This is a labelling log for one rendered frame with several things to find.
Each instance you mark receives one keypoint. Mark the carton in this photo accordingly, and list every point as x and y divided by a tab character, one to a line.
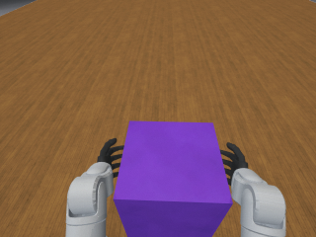
171	180

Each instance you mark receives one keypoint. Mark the right robot forearm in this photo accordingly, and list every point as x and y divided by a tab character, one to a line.
263	208

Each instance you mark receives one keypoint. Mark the left robot hand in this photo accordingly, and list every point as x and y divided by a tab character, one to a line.
107	151

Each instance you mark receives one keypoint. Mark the left robot forearm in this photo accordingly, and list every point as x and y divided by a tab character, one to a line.
87	202

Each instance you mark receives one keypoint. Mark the right robot hand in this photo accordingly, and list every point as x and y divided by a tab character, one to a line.
238	160

